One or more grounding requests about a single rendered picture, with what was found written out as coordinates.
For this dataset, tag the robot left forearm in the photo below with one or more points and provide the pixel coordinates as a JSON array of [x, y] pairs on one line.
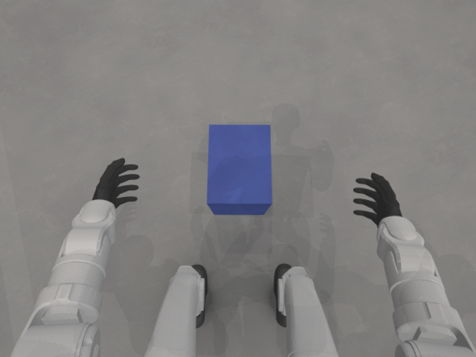
[[73, 291]]

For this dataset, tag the right robot foot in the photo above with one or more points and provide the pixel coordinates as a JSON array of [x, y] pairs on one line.
[[279, 272]]

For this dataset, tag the left robot upper arm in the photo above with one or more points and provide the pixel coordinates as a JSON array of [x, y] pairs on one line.
[[60, 340]]

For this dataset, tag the robot right thigh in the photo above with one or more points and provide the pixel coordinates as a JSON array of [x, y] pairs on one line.
[[307, 330]]

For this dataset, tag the robot left hand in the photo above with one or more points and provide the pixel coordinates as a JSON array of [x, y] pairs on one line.
[[108, 189]]

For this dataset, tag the right robot upper arm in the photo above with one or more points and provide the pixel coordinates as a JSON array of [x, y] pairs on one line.
[[412, 348]]

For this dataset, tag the robot right forearm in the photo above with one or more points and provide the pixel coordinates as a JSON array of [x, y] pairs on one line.
[[422, 310]]

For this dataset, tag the robot right hand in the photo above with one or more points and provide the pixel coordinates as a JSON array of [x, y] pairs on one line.
[[386, 203]]

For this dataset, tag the carton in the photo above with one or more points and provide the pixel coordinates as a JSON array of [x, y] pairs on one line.
[[239, 169]]

